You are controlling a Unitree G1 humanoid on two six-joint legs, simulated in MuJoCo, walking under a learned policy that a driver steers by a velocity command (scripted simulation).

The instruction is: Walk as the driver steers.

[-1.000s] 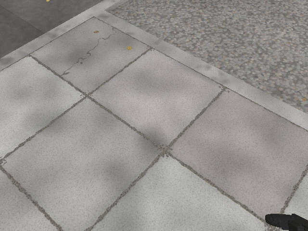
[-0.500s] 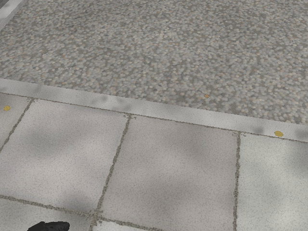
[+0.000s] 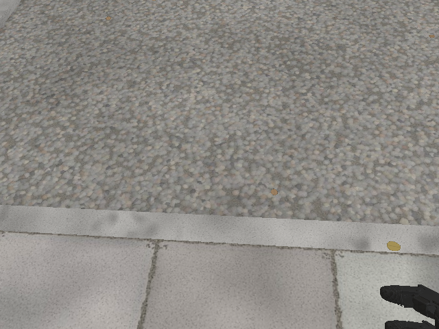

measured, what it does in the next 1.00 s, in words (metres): walks ahead: left foot, then right foot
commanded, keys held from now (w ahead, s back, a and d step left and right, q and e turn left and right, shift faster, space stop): w+e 0.02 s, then no key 0.98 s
